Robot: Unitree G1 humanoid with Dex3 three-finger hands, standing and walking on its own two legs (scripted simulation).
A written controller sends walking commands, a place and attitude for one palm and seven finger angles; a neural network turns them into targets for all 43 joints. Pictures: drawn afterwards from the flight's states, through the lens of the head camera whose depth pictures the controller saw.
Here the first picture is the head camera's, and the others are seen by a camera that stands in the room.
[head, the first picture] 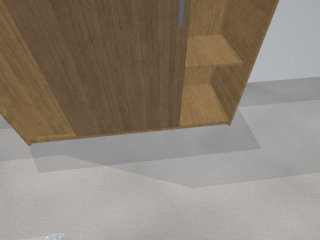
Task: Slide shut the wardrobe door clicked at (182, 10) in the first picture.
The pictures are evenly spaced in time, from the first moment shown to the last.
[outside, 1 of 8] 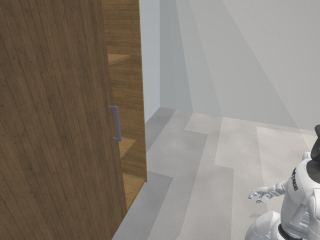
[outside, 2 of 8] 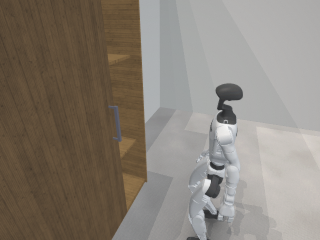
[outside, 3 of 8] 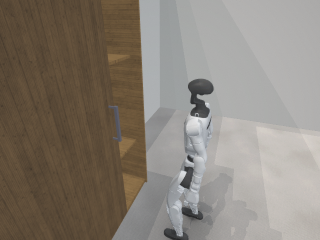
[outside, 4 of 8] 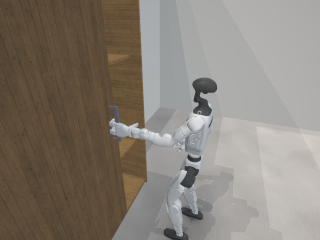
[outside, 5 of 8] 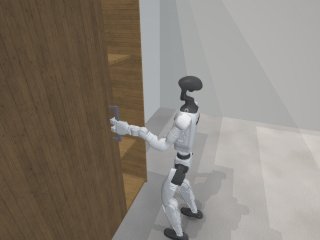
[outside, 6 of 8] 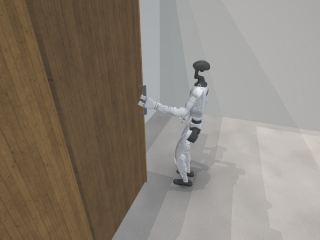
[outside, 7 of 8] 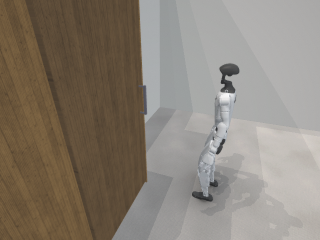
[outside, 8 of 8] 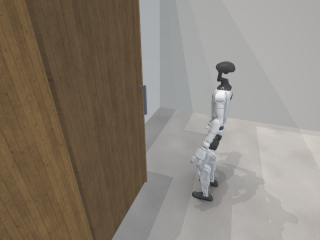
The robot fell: no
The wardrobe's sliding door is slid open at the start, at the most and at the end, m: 0.42 0.42 0.00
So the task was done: yes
